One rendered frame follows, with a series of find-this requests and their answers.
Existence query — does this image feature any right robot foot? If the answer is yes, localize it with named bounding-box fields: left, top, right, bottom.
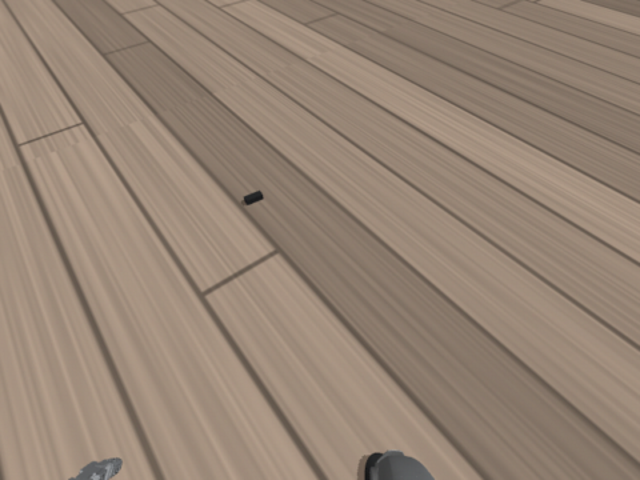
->
left=365, top=453, right=383, bottom=480

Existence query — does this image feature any small box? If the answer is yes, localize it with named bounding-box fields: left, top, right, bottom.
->
left=244, top=190, right=263, bottom=205

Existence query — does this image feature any left robot hand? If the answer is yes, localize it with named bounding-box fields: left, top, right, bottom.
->
left=69, top=458, right=122, bottom=480

